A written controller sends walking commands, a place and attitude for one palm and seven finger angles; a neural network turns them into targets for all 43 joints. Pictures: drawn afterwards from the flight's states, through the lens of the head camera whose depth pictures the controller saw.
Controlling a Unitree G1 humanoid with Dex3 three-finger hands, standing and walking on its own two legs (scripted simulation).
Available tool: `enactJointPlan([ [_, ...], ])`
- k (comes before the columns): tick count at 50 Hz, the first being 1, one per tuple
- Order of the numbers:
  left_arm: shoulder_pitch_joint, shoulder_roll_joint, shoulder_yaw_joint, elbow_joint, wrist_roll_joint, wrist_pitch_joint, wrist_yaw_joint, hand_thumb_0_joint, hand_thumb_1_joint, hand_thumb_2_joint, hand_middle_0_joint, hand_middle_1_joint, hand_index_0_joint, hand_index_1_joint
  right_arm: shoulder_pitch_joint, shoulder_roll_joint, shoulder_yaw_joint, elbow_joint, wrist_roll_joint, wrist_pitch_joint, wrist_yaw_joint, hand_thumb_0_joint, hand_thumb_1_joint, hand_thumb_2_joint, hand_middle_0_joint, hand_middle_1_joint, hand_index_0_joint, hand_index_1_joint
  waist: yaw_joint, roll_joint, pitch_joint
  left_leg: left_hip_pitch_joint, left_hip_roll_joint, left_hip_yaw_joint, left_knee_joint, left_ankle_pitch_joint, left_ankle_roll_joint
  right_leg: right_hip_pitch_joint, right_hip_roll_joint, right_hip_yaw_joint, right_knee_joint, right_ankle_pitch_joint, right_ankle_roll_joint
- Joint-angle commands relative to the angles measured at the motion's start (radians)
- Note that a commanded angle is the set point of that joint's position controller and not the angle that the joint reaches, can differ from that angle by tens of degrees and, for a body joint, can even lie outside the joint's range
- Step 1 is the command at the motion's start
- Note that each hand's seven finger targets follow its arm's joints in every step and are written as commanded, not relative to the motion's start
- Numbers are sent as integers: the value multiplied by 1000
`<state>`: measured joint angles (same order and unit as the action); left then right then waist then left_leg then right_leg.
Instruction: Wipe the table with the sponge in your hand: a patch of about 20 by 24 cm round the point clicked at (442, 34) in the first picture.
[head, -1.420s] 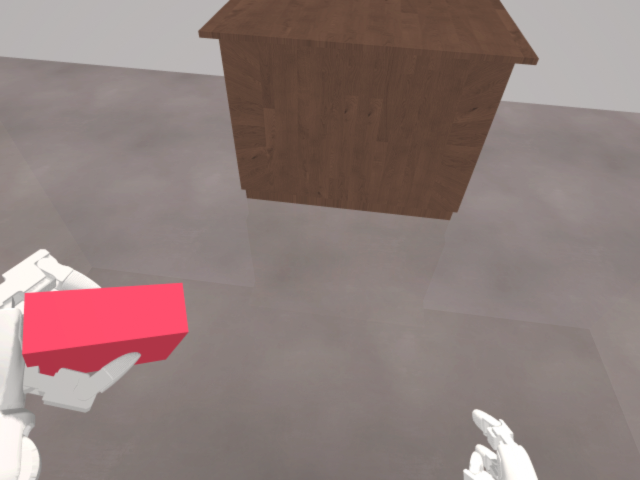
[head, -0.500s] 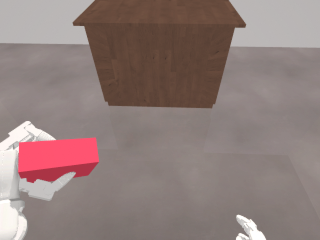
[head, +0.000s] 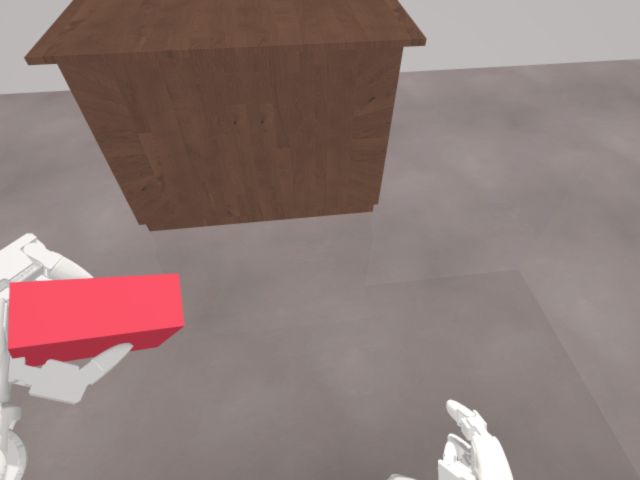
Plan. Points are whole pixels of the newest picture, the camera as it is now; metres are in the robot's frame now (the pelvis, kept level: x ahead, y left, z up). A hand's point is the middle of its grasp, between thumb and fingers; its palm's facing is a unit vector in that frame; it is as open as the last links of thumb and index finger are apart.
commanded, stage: walk to a spot facing it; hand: left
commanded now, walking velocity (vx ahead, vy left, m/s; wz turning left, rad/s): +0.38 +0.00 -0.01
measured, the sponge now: (122, 318) +0.23 +0.20 +0.16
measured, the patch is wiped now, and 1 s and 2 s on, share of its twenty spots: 0.00 0.00 0.00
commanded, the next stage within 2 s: turn to face it in 1.34 s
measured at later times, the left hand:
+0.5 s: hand (158, 190) +0.38 +0.21 +0.18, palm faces +0.45 -0.79 -0.42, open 9.3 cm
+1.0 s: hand (228, 130) +0.52 +0.17 +0.17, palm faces +0.48 -0.76 -0.44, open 9.3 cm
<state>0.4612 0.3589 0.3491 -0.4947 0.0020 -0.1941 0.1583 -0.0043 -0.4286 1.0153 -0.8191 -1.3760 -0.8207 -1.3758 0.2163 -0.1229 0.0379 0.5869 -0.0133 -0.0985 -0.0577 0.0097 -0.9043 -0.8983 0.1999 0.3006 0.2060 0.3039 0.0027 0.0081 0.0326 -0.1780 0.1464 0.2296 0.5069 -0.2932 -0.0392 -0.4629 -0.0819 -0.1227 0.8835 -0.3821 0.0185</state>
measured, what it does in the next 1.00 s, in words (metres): walks ahead: right foot, then left foot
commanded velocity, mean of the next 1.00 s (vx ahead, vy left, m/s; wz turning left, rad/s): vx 0.37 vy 0.00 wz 0.16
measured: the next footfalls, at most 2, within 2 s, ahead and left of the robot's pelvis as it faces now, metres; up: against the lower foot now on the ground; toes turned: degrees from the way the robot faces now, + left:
right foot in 0.10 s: +0.15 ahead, -0.13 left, +0.00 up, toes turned -11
left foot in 0.52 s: +0.31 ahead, +0.10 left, +0.00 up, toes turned +13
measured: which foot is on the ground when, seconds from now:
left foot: down 0.00-0.10, up 0.12-0.50, down 0.52-0.88, up 0.90-1.00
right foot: up 0.00-0.08, down 0.10-0.52, up 0.54-0.86, down 0.88-1.00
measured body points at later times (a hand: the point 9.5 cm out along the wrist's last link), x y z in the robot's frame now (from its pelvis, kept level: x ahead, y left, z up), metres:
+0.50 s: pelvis +0.18 -0.03 -0.01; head +0.20 -0.02 +0.44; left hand +0.35 +0.25 +0.20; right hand +0.34 -0.30 -0.09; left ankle +0.27 +0.09 -0.73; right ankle +0.11 -0.12 -0.74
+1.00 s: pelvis +0.32 -0.08 -0.01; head +0.35 -0.11 +0.44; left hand +0.49 +0.20 +0.19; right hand +0.49 -0.30 -0.13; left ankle +0.27 +0.05 -0.65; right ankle +0.33 -0.18 -0.74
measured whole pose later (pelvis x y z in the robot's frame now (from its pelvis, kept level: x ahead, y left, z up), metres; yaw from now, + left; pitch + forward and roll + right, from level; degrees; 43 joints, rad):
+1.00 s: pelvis +0.32 -0.08 -0.01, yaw +5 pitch -1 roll +1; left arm 0.42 0.31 0.33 -0.46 -0.01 -0.19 0.15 0.00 -0.43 1.02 -0.82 -1.38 -0.82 -1.38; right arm 0.20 -0.22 -0.01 0.69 0.00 -0.05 -0.06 0.01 -0.90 -0.90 0.20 0.30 0.21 0.30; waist 0.01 0.06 0.07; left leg -0.49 0.08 0.05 1.22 -0.42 -0.02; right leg -0.27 -0.10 -0.22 0.63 -0.34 -0.02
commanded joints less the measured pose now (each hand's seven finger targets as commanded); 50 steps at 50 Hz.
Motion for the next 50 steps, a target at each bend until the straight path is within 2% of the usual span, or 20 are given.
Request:
enactJointPlan([
  [1,-56,144,112,-174,-14,-68,11,0,100,1300,-1200,-1600,-1200,-1600,-71,-189,-78,-125,5,-44,-18,0,-900,-900,200,300,200,300,-13,231,-45,-37,186,-105,-191,50,148,122,39,-99,-206,84,6],
  [3,-57,159,129,-140,-19,-63,9,0,100,1300,-1200,-1600,-1200,-1600,-78,-181,-81,-122,12,-31,-22,0,-900,-900,200,300,200,300,6,149,-99,-70,143,-45,21,76,123,293,75,-134,-326,132,-2],
  [4,-45,157,122,-121,-18,-52,6,0,100,1300,-1200,-1600,-1200,-1600,-78,-167,-79,-125,18,-26,-22,0,-900,-900,200,300,200,300,19,33,-134,-148,82,-6,246,71,104,397,38,-48,-393,110,-33],
  [5,-79,201,139,-143,-11,-50,10,0,100,1300,-1200,-1600,-1200,-1600,-76,-142,-77,-132,24,-16,-17,0,-900,-900,200,300,200,300,12,-244,-167,-379,-22,13,556,-88,69,531,-174,330,-485,112,-137],
  [6,-68,252,209,-144,-25,-53,18,0,100,1300,-1200,-1600,-1200,-1600,-123,-157,-74,-152,19,-22,-11,0,-900,-900,200,300,200,300,36,-334,-177,-547,-85,-107,763,-283,47,554,-331,660,-580,188,-232],
  [9,-40,247,206,-235,-31,-75,3,0,100,1300,-1200,-1600,-1200,-1600,-119,-169,-76,-102,22,8,9,0,-900,-900,200,300,200,300,9,-124,-162,-590,-4,-253,883,-134,17,498,-334,489,-563,150,-230],
  [14,-15,219,191,-296,-22,-102,16,0,100,1300,-1200,-1600,-1200,-1600,-119,-174,-86,-101,13,29,2,0,-900,-900,200,300,200,300,-18,-88,-136,-499,28,-203,591,-35,6,393,-272,182,-560,388,-193],
  [18,29,194,186,-260,-28,-91,35,0,100,1300,-1200,-1600,-1200,-1600,-96,-161,-86,-141,9,19,0,0,-900,-900,200,300,200,300,22,-128,-125,-357,-34,-60,260,11,26,392,-227,125,-536,434,-181],
  [23,-72,178,139,-251,-23,-86,48,0,100,1300,-1200,-1600,-1200,-1600,-52,-172,-98,-148,10,10,-18,0,-900,-900,200,300,200,300,-6,-91,-132,-84,-99,20,16,109,42,339,-176,52,-366,414,-130],
  [24,-87,166,115,-260,-22,-90,44,0,100,1300,-1200,-1600,-1200,-1600,-37,-190,-109,-152,13,6,-26,0,-900,-900,200,300,200,300,-29,-3,-162,65,-85,-27,-39,126,64,271,-144,19,-187,441,-93],
  [25,-104,174,127,-289,-20,-102,45,0,100,1300,-1200,-1600,-1200,-1600,-47,-208,-114,-160,11,4,-27,0,-900,-900,200,300,200,300,-30,189,-208,226,61,-264,-90,150,141,110,-57,-20,36,282,-37],
  [26,-132,167,120,-291,-30,-113,44,0,100,1300,-1200,-1600,-1200,-1600,-55,-208,-106,-161,14,0,-17,0,-900,-900,200,300,200,300,-21,343,-207,317,281,-627,-152,329,260,-101,49,11,269,-193,-8],
  [27,-147,210,127,-215,-22,-110,31,0,100,1300,-1200,-1600,-1200,-1600,-76,-200,-89,-150,11,-3,-5,0,-900,-900,200,300,200,300,-22,288,-162,198,333,-714,-217,130,295,-151,24,107,377,-226,-17],
  [29,-159,239,161,-285,-25,-108,16,0,100,1300,-1200,-1600,-1200,-1600,-98,-188,-100,-136,15,-10,-4,0,-900,-900,200,300,200,300,-14,214,-97,107,324,-668,-234,-43,309,-230,-40,155,398,-164,-4],
  [34,-33,165,146,-362,-30,-105,14,0,100,1300,-1200,-1600,-1200,-1600,-89,-184,-94,-130,13,-46,9,0,-900,-900,200,300,200,300,5,248,-125,-64,183,-282,-257,-57,196,-22,-41,24,102,11,11],
  [42,-95,128,99,-142,-25,-62,10,0,100,1300,-1200,-1600,-1200,-1600,-73,-167,-83,-105,21,-32,-23,0,-900,-900,200,300,200,300,3,111,-113,-125,104,-147,-7,-122,124,301,43,-96,-382,65,23],
  [43,-117,145,102,-147,-17,-57,11,0,100,1300,-1200,-1600,-1200,-1600,-66,-153,-80,-104,24,-25,-22,0,-900,-900,200,300,200,300,8,-27,-141,-212,40,-96,218,-111,103,392,-48,43,-476,31,-24],
  [44,-111,199,125,-136,-9,-43,17,0,100,1300,-1200,-1600,-1200,-1600,-70,-122,-72,-115,25,-15,-20,0,-900,-900,200,300,200,300,20,-329,-147,-461,-90,-49,546,-229,63,519,-286,446,-582,72,-139],
  [45,-162,223,149,-171,-28,-40,22,0,100,1300,-1200,-1600,-1200,-1600,-134,-157,-72,-125,21,-30,-17,0,-900,-900,200,300,200,300,36,-340,-142,-562,-96,-175,713,-270,46,527,-389,588,-623,93,-197],
  [50,-72,207,158,-236,-16,-87,10,0,100,1300,-1200,-1600,-1200,-1600,-141,-168,-76,-91,20,9,-7,0,-900,-900,200,300,200,300,6,-116,-68,-568,-19,-214,752,-84,9,458,-323,189,-575,392,-165],
])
